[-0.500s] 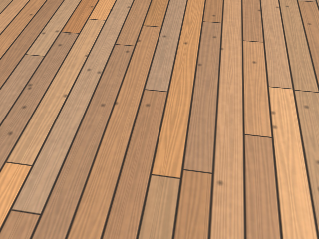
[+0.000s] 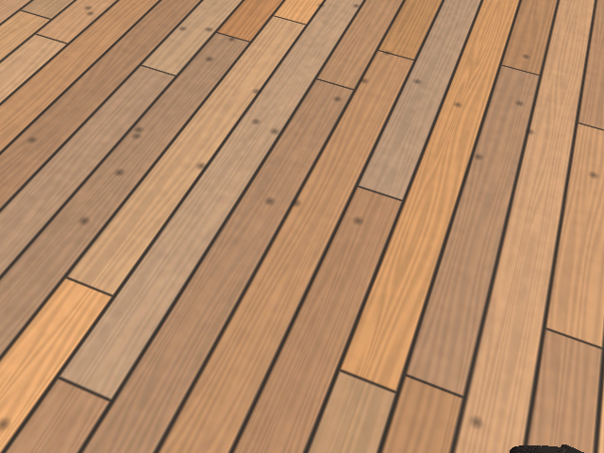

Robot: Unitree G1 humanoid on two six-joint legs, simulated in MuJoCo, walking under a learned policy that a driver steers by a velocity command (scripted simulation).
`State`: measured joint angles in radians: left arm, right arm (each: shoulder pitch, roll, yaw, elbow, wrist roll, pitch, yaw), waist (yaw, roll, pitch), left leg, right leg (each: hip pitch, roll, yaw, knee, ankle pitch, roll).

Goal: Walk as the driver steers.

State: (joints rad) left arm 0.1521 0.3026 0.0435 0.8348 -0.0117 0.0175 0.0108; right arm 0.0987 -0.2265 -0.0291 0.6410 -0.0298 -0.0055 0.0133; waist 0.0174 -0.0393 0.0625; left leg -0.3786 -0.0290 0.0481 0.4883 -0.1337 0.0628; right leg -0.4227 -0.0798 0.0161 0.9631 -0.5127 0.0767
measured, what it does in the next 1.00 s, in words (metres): steps on the spot, turning right: right foot, then left foot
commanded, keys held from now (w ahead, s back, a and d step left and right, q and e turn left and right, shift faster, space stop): e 0.90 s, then no key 0.10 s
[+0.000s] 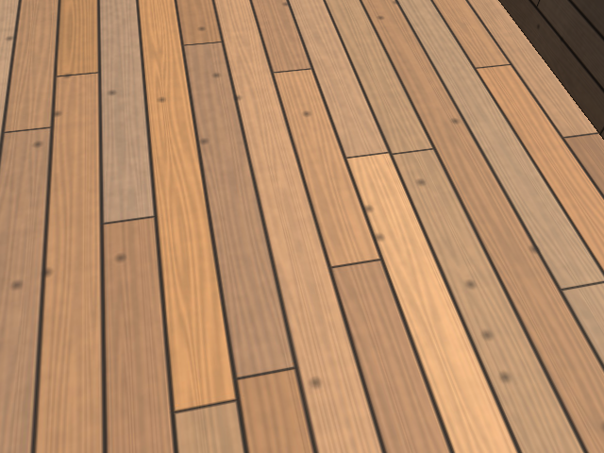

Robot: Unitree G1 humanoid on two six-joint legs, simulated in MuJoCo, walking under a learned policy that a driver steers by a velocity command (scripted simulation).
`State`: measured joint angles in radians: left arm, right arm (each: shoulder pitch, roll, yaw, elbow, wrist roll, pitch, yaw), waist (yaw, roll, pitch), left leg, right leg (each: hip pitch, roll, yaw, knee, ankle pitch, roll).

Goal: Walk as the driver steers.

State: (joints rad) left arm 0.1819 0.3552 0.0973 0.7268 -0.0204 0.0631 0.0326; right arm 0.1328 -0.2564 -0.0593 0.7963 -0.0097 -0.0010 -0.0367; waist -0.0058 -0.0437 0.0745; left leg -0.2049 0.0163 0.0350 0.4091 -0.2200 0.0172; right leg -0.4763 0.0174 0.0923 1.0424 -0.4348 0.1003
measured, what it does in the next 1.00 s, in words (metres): steps on the spot, turning left: right foot, then left foot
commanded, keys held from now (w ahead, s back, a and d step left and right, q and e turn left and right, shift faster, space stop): no key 0.22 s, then q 0.78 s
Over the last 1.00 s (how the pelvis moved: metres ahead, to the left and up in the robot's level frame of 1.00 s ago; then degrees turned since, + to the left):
0.04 -0.01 0.01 -33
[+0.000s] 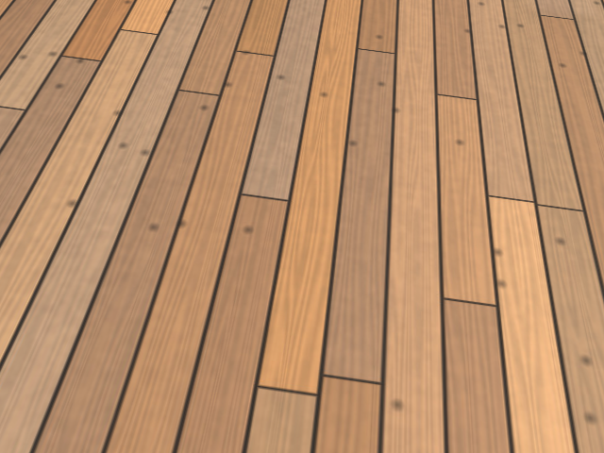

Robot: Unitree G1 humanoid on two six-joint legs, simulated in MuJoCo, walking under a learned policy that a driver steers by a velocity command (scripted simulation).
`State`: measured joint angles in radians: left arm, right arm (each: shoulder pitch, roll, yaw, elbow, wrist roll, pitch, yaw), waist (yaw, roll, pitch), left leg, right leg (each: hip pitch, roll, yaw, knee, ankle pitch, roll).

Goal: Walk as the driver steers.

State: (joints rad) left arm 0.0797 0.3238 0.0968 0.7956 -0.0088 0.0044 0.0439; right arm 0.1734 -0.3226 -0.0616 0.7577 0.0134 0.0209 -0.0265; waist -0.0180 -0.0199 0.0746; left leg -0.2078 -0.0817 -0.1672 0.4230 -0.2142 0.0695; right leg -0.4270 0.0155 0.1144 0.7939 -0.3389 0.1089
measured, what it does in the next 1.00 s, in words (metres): walks ahead: right foot, then left foot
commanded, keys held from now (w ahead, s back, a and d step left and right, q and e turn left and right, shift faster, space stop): q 0.14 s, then w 0.36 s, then w+e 0.50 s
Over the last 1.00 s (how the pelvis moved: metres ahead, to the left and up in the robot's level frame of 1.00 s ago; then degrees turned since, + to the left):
0.00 0.00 0.00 20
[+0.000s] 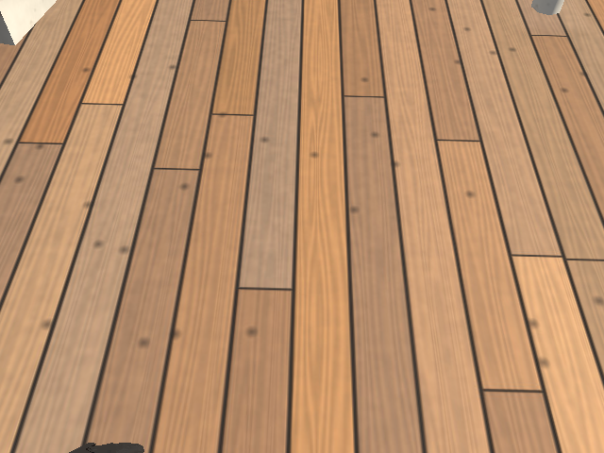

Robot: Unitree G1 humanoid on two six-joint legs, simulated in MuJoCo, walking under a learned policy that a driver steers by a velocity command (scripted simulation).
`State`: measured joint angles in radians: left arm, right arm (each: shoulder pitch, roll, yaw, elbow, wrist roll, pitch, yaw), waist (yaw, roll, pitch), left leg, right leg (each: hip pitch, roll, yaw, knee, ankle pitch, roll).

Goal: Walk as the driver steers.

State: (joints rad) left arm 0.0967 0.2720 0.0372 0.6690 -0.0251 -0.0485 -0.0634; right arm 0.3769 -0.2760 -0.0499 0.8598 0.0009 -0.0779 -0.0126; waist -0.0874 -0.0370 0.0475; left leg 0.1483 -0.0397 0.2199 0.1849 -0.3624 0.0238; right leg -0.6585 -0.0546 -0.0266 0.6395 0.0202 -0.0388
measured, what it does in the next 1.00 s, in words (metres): walks ahead, turning right: right foot, then left foot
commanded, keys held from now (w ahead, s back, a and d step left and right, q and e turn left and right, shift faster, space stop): w+e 0.58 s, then w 0.42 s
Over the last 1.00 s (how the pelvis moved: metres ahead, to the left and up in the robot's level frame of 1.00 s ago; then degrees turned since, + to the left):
0.29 0.06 -0.02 -2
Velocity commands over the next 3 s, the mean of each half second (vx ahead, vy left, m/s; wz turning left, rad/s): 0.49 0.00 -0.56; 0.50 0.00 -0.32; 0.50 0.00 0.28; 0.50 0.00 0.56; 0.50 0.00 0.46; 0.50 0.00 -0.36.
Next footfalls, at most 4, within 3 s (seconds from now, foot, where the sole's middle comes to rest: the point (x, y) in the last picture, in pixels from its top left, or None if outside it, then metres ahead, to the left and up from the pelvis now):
0.08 right None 0.23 -0.09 -0.77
0.56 left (257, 418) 0.53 0.07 -0.77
1.06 right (402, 355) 0.65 -0.28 -0.77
1.60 left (331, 237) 1.01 -0.15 -0.77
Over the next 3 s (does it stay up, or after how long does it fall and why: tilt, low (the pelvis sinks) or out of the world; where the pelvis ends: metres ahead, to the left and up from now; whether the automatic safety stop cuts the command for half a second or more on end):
stays up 1.56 -0.15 0.01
